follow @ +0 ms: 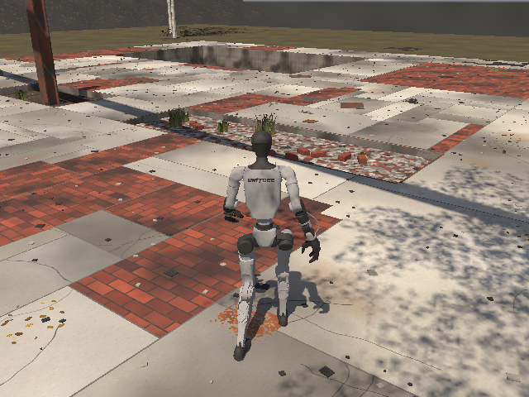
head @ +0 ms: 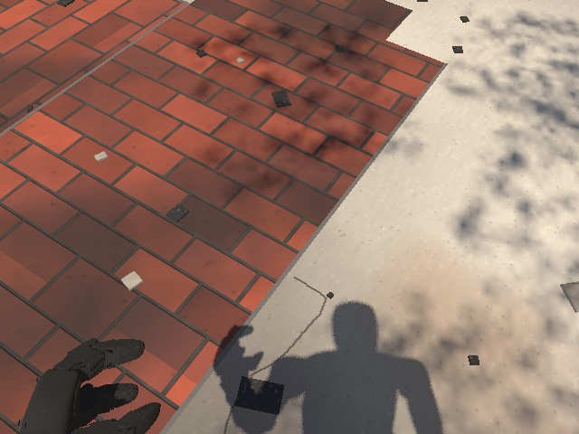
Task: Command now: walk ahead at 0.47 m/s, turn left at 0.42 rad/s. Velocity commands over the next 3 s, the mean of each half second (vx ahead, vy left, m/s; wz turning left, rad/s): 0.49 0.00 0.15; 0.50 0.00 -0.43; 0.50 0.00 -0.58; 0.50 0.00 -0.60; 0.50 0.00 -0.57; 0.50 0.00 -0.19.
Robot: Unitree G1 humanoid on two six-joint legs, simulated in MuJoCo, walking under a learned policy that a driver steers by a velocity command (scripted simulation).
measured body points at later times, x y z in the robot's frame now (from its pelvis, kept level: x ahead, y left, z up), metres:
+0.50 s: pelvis +0.28 +0.05 +0.01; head +0.32 +0.07 +0.46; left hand +0.26 +0.33 -0.13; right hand +0.53 -0.17 -0.05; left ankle +0.37 +0.16 -0.72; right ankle +0.13 -0.11 -0.68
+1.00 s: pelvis +0.56 +0.01 +0.00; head +0.59 +0.00 +0.44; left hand +0.82 +0.21 -0.08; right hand +0.52 -0.28 -0.13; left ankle +0.38 +0.17 -0.68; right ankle +0.65 -0.08 -0.72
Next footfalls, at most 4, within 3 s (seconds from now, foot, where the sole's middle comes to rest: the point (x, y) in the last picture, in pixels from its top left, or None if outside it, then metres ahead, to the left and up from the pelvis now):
0.46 left None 0.41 0.17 -0.75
0.98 right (303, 330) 0.69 -0.10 -0.75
1.46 left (261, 221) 1.02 -0.01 -0.75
1.96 right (393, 204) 1.06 -0.40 -0.75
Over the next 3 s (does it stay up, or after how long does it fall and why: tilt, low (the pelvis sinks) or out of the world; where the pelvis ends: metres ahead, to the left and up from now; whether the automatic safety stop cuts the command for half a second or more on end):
stays up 1.29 -0.72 0.01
